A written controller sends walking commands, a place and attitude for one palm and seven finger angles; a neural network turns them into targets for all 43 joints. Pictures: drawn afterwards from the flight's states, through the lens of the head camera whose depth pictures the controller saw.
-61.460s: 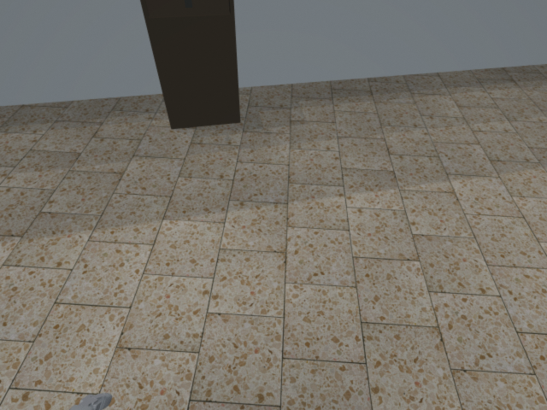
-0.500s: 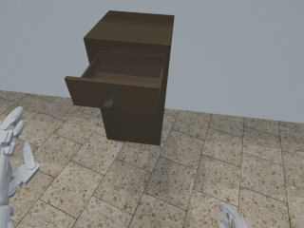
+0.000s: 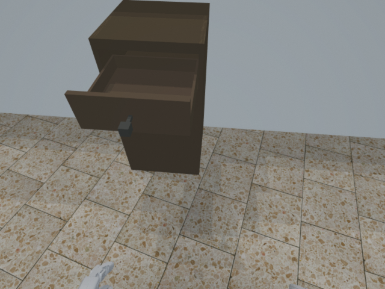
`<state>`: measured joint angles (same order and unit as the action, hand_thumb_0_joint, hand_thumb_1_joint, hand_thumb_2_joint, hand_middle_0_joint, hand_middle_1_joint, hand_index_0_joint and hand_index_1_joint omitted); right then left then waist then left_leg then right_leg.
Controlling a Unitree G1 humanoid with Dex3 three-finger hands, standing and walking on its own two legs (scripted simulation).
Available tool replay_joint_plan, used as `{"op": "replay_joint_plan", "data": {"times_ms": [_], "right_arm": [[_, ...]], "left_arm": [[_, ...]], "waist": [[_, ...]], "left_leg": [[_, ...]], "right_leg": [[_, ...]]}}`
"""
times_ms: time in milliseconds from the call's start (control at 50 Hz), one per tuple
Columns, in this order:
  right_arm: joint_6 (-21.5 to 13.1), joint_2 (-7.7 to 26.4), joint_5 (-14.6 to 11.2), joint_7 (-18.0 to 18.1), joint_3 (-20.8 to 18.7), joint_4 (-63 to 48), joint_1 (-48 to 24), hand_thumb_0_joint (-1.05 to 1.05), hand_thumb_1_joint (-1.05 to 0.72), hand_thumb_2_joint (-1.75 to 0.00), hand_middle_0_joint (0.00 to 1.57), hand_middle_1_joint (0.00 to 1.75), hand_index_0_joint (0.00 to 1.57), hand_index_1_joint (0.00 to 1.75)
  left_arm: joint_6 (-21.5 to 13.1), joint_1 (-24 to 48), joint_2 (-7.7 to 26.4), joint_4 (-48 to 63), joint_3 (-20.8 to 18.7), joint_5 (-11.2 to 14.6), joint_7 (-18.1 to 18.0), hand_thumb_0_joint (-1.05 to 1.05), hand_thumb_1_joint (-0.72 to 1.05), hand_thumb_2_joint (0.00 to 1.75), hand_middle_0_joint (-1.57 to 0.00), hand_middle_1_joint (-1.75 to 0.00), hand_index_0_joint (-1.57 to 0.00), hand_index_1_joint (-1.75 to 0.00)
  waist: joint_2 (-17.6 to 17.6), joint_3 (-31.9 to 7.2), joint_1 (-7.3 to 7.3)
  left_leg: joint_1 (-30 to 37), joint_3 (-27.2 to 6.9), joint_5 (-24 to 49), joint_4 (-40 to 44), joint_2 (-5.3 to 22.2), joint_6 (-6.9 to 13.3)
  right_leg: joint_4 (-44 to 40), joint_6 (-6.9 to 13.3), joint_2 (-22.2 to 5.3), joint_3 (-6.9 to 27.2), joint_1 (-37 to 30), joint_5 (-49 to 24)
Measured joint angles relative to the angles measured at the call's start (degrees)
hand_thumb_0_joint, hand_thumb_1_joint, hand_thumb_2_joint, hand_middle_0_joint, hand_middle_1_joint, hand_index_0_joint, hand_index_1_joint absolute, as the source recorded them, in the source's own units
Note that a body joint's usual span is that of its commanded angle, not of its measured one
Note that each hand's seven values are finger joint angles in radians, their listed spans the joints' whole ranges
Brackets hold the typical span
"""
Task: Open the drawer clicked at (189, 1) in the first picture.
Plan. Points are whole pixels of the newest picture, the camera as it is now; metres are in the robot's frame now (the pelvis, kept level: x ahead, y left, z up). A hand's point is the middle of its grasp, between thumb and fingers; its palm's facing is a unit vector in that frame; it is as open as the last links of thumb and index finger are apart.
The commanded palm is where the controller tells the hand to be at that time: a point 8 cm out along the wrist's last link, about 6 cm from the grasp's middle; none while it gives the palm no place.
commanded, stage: let the arm hang, fingers relaxed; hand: left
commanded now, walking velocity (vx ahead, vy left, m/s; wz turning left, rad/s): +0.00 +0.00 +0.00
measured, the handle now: (127, 124) +0.59 +0.22 -0.03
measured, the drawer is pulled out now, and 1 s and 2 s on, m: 0.29 0.29 0.29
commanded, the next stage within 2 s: look to check the result in 0.88 s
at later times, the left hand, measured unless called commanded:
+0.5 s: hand out of the picture -0.01 +0.19 -0.15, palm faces +0.01 -0.97 -0.24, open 7.3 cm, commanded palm none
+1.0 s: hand out of the picture -0.04 +0.17 -0.15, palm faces +0.01 -0.99 -0.17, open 7.4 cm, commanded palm none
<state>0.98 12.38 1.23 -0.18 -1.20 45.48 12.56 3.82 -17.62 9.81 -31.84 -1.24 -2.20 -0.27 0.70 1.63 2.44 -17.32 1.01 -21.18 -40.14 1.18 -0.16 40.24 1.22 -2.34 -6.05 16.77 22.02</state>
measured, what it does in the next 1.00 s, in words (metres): stands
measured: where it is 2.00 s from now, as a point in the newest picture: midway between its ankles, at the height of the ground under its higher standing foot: outside the picture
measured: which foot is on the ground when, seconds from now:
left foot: down 0.00-1.00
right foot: down 0.00-1.00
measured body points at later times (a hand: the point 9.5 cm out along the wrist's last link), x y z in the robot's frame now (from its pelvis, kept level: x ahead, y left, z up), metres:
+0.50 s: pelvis -0.02 +0.01 +0.02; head +0.00 -0.01 +0.47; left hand -0.01 +0.24 -0.13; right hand -0.03 -0.20 -0.14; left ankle +0.00 +0.12 -0.72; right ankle +0.00 -0.11 -0.72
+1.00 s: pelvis -0.02 +0.01 +0.02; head -0.01 +0.01 +0.47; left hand -0.03 +0.22 -0.14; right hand -0.07 -0.19 -0.14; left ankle +0.00 +0.12 -0.72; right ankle +0.00 -0.11 -0.72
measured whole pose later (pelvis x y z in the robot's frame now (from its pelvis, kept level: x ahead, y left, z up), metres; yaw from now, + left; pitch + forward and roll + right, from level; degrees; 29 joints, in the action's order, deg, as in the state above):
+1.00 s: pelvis -0.02 +0.01 +0.02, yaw -2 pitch -3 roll +0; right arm 0.5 5.5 0.7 2.3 -0.3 63.8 19.3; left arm 0.6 -16.7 6.6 -65.5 -1.3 -0.7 -1.8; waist 0.3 4.5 0.6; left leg -10.1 3.3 -11.6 -24.4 1.0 0.4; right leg 24.4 0.3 -1.6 -4.1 10.4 11.3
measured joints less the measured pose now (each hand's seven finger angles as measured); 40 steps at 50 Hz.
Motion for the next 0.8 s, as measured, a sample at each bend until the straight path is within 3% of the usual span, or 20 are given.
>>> {"op": "replay_joint_plan", "data": {"times_ms": [40, 80, 160, 420, 800], "right_arm": [[0.1, -1.3, 0.1, 0.3, 0.6, 1.9, 1.0, 0.01, -0.91, -0.9, 0.2, 0.3, 0.2, 0.3], [-0.1, -2.2, 0.1, 0.7, 1.1, 3.6, 2.9, 0.01, -0.91, -0.9, 0.2, 0.3, 0.2, 0.3], [0.5, -2.8, 0.0, 1.5, 1.3, 7.3, 4.4, 0.01, -0.91, -0.9, 0.2, 0.3, 0.2, 0.3], [0.4, -4.1, -0.6, 2.2, 1.4, 14.3, 4.8, 0.01, -0.91, -0.9, 0.2, 0.3, 0.2, 0.3], [-0.4, -6.6, -0.5, 2.4, 1.2, 18.5, 6.6, 0.01, -0.91, -0.9, 0.2, 0.3, 0.2, 0.3]], "left_arm": [[0.4, -0.4, -1.5, -7.0, 1.0, 0.8, 0.1, 0.01, 0.92, 0.9, -0.2, -0.3, -0.2, -0.3], [-0.7, 0.5, -1.3, -10.1, -1.5, 2.1, -1.2, -0.04, 0.98, 0.9, -0.21, -0.3, -0.2, -0.3], [-1.6, 1.7, 1.3, -16.2, -1.4, 1.5, -0.6, -0.05, 1.0, 0.9, -0.21, -0.3, -0.21, -0.3], [-2.3, 1.0, 0.8, -29.2, -0.1, 1.6, -1.0, 0.0, 0.92, 0.9, -0.2, -0.3, -0.2, -0.3], [-3.2, 1.7, -3.0, -33.1, 0.2, 1.5, -1.4, 0.01, 0.92, 0.9, -0.2, -0.3, -0.2, -0.3]], "waist": [[-3.1, 1.3, -0.3], [-4.5, 2.1, -1.32], [-3.7, 3.5, -2.52], [1.4, 3.4, -1.93], [-0.6, 2.5, -1.87]], "left_leg": [[1.7, 0.3, 0.7, 2.0, -0.1, -0.6], [2.2, -0.4, 1.8, 3.8, 0.4, -0.6], [3.1, -0.8, 4.3, 7.8, 1.3, -0.8], [7.7, 1.2, 7.9, 14.4, 0.3, 0.0], [7.8, 2.1, 9.4, 15.8, 0.0, 0.3]], "right_leg": [[-1.1, -0.2, 0.0, 0.3, -1.2, -0.5], [-4.0, 0.0, 0.6, -0.5, -2.3, -2.0], [-10.0, 0.4, 1.9, -1.0, -4.2, -5.6], [-15.4, -0.5, 1.2, 0.8, -7.5, -9.2], [-16.0, -0.7, 1.0, 1.7, -7.0, -10.6]]}}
